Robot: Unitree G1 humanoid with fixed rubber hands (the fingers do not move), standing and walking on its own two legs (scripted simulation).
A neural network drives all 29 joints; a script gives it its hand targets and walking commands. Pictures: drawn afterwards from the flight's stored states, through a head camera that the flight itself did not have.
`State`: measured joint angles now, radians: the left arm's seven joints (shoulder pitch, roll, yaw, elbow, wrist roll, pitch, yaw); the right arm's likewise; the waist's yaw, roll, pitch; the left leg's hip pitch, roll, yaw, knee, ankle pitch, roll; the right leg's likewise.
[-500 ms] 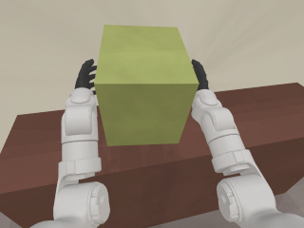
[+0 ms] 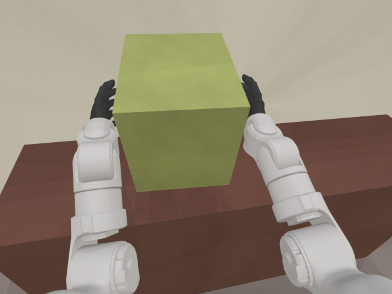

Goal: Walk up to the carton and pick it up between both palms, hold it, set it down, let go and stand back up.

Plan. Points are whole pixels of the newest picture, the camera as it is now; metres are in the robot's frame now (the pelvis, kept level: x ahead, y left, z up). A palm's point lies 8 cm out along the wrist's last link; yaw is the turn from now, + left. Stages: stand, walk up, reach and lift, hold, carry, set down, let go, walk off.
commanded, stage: hold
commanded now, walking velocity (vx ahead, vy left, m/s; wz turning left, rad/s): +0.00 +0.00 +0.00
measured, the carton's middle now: (179, 112) +0.40 +0.02 +0.21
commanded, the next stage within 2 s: none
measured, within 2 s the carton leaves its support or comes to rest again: neither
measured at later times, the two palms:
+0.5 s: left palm (112, 120) +0.37 +0.14 +0.21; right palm (260, 120) +0.36 -0.14 +0.21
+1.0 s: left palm (102, 123) +0.36 +0.16 +0.21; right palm (253, 118) +0.36 -0.12 +0.22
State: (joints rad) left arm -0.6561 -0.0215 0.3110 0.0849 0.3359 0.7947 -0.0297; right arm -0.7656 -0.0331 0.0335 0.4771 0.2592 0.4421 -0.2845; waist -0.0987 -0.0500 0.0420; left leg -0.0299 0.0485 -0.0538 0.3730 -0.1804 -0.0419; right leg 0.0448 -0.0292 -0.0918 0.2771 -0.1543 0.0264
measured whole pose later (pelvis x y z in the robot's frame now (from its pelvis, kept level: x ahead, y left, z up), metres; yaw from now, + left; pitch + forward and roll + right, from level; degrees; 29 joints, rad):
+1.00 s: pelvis +0.00 +0.00 +0.00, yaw +0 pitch -9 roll -1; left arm -0.65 -0.02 0.30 0.09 0.33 0.80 -0.03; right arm -0.75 -0.03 0.03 0.47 0.27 0.44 -0.29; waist -0.10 -0.05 0.03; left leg -0.04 0.04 -0.05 0.38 -0.18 -0.04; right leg 0.04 -0.03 -0.09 0.28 -0.15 0.03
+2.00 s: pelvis -0.01 +0.00 +0.00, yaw -1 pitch -9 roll -1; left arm -0.71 -0.02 0.31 0.14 0.34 0.80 -0.02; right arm -0.79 -0.03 0.00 0.52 0.25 0.43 -0.27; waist -0.08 -0.05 0.03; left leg -0.05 0.05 -0.04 0.37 -0.16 -0.04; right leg 0.01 -0.03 -0.07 0.29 -0.14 0.03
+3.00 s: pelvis -0.01 +0.00 +0.00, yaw -1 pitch -9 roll -1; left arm -0.72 -0.01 0.32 0.17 0.35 0.79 -0.02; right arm -0.81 -0.02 -0.03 0.55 0.23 0.42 -0.26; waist -0.09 -0.05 0.03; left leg -0.05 0.05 -0.05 0.37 -0.16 -0.04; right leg 0.01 -0.03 -0.08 0.29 -0.15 0.02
